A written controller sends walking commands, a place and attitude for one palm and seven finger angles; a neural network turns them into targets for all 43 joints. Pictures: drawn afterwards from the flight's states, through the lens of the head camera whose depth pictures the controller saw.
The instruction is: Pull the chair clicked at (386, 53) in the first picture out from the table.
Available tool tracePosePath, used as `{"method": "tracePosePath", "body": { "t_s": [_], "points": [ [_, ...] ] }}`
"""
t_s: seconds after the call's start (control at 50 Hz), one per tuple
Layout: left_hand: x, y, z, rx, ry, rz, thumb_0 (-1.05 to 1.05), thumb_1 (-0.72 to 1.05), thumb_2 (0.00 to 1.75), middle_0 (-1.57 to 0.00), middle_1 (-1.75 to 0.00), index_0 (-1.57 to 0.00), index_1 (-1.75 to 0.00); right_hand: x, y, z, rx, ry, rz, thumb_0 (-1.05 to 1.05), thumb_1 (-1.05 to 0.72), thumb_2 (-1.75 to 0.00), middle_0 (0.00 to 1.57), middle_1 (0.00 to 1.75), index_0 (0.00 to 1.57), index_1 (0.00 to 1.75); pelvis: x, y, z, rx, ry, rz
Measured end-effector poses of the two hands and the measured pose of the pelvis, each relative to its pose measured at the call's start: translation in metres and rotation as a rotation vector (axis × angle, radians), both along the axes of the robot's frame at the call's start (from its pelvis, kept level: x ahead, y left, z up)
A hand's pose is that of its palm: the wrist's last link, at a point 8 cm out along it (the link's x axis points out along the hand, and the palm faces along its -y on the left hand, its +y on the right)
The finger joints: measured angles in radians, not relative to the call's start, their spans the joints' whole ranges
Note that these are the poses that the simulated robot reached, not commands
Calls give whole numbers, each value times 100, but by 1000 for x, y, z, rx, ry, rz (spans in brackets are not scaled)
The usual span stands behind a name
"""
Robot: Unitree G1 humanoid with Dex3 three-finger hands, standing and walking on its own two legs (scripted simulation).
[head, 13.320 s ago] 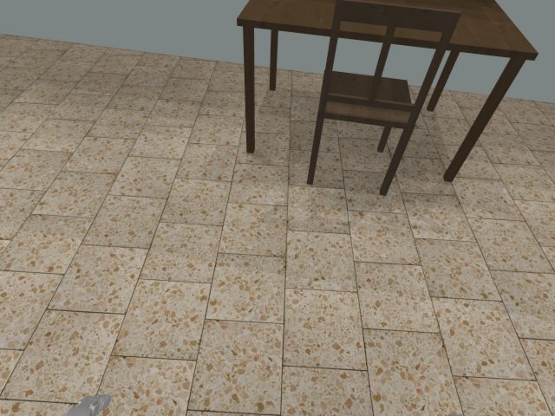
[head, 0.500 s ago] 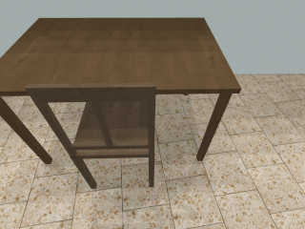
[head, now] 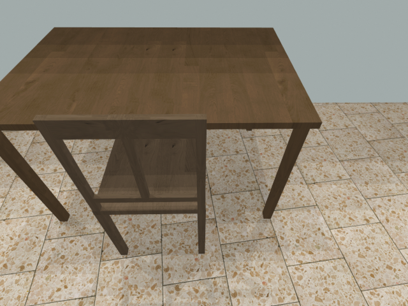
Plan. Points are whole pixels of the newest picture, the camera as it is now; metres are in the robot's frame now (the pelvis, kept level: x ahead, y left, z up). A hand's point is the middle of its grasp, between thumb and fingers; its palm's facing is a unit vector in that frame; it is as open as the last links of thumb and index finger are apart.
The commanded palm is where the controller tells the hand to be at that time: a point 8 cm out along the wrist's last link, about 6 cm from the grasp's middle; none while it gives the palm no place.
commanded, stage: look again from close up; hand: left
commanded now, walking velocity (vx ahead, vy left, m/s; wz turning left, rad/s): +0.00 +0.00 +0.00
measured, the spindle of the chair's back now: (137, 170) +0.50 +0.24 -0.11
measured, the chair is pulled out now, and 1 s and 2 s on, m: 0.00 0.00 0.00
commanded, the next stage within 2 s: shuffle to correct the standing spot in 0.08 s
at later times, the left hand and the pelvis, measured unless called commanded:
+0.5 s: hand out of the picture -0.03 +0.18 -0.19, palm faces +0.13 -0.98 -0.17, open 7.3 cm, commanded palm none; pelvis +0.03 +0.02 -0.01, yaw +3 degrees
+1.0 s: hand out of the picture +0.15 +0.19 -0.19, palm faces +0.07 -0.96 -0.26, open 7.3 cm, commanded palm none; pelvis +0.12 +0.00 -0.02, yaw +4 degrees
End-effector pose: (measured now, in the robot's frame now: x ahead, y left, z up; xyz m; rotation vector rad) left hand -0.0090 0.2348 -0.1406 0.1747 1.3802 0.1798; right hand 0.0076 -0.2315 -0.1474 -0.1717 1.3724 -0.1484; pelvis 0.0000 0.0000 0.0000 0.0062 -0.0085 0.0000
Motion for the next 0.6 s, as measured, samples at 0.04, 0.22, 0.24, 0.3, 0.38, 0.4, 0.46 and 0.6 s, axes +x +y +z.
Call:
{"method": "tracePosePath", "body": {
  "t_s": [0.04,0.22,0.24,0.3,0.38,0.4,0.46,0.6],
  "points": [
    [1,0,0,2,0,-1,0,91,89,-20,-30,-20,-30,1,-2,0,-2,-1,1,0,-91,-90,20,30,20,30,0,0,0,0,0,0],
    [3,3,2,10,-2,-3,0,91,89,-20,-30,-20,-30,4,-7,1,-9,-3,6,0,-91,-90,20,30,20,30,1,-2,0,0,0,1],
    [4,2,1,11,-3,-1,0,91,89,-20,-30,-20,-30,4,-7,1,-10,-2,7,0,-91,-90,20,30,20,30,2,-2,0,0,1,3],
    [3,0,-1,8,-2,11,0,91,89,-20,-30,-20,-30,2,-5,-1,-4,7,11,0,-91,-90,20,30,20,30,4,-2,-1,-1,-1,11],
    [-3,-4,-8,-14,7,54,0,91,89,-20,-30,-20,-30,-1,2,-6,7,47,24,0,-91,-90,20,30,20,30,12,0,-6,-15,0,32],
    [-6,-4,-10,-21,11,69,0,91,89,-20,-30,-20,-30,-1,5,-6,7,60,28,0,-91,-90,20,30,20,30,16,1,-7,-20,1,39],
    [-17,-6,-16,-47,40,109,0,91,89,-20,-30,-20,-30,5,13,-5,2,88,39,1,-91,-90,20,30,20,30,26,8,-9,-29,3,51],
    [-27,2,-27,-109,198,108,0,91,89,-20,-30,-20,-30,31,42,-3,-20,19,-11,0,-91,-90,20,30,20,30,57,33,-17,-4,-7,20]
  ]
}}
